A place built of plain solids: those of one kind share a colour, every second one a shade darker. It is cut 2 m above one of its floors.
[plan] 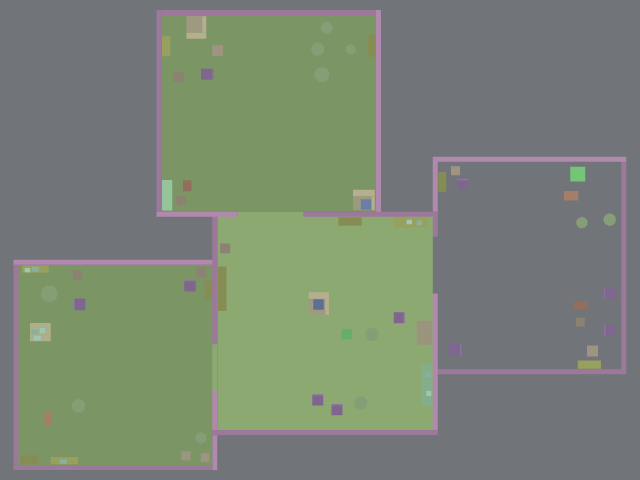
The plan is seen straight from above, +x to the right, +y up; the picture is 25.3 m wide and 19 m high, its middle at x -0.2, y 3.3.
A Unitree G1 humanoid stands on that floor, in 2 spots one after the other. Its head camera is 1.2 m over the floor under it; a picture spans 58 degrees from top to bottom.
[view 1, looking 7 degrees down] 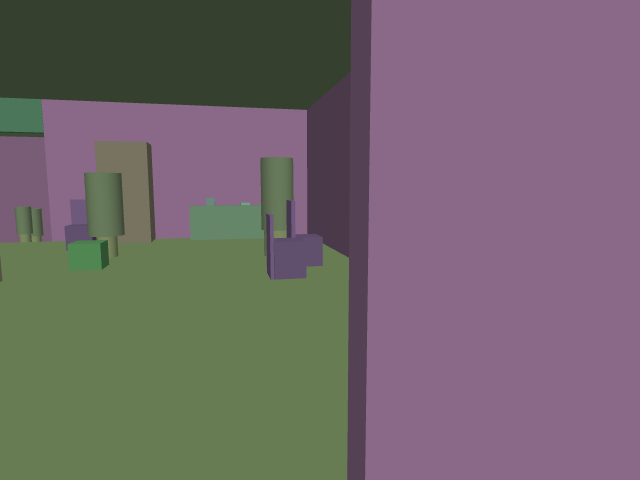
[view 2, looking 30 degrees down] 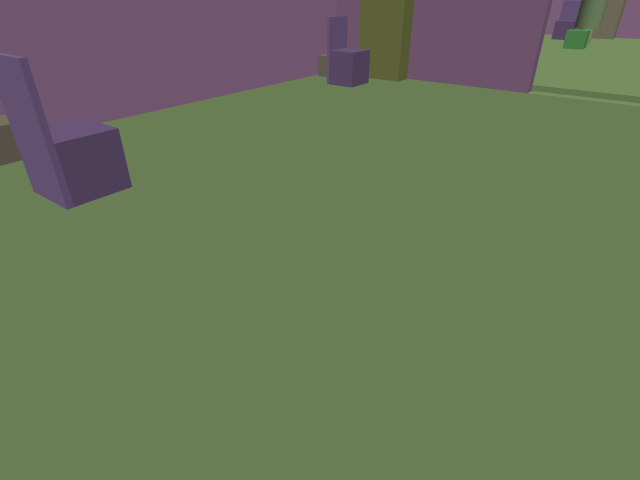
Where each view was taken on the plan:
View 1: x -5.68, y -2.23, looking -13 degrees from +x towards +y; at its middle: chair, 6.14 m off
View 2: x -10.95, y -2.23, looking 37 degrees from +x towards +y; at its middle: floor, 2.40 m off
